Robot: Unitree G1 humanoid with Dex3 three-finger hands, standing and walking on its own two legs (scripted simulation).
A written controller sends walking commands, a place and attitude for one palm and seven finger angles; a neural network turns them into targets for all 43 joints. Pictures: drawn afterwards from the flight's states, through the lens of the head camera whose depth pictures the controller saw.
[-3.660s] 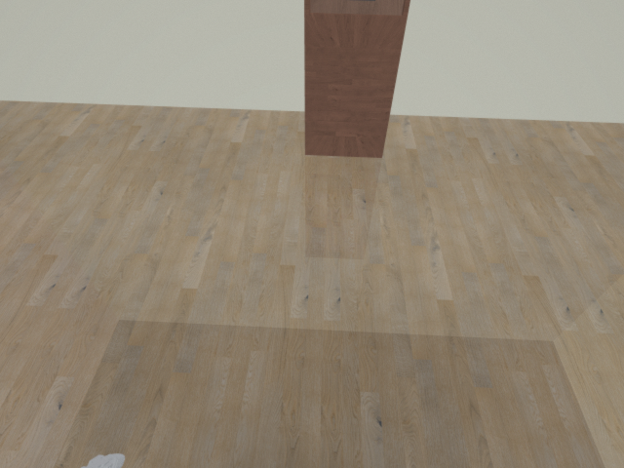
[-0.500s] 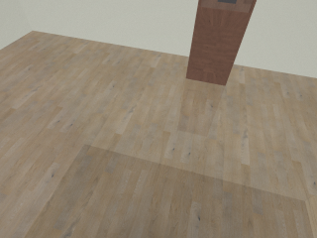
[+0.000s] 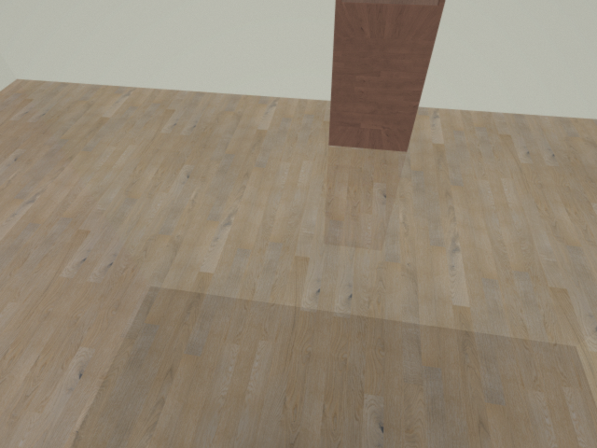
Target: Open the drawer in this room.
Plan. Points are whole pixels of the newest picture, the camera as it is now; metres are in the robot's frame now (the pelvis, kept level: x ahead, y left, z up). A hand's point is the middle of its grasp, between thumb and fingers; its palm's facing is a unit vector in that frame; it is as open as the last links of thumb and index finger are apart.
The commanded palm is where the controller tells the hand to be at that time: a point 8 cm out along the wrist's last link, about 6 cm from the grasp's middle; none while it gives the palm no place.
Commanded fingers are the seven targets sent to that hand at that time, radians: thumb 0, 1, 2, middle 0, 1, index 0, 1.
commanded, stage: turn or walk to find it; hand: left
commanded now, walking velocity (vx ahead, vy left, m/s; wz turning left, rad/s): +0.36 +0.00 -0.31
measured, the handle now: out of the picture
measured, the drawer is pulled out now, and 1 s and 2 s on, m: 0.00 0.00 0.00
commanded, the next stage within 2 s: stand and wait in 0.56 s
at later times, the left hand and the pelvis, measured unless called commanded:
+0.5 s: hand out of the picture +0.15 +0.21 -0.18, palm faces -0.03 -0.99 -0.13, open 7.4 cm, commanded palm none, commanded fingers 0.00 0.90 0.90 -0.20 -0.30 -0.20 -0.30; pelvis +0.19 +0.04 +0.01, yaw -6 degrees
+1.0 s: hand (222, 298) +0.41 +0.17 -0.15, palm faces -0.04 -0.98 -0.21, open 7.1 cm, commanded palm none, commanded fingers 0.00 0.90 0.90 -0.20 -0.30 -0.20 -0.30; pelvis +0.33 +0.00 +0.01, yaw -5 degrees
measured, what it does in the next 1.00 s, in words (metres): walks ahead: left foot, then right foot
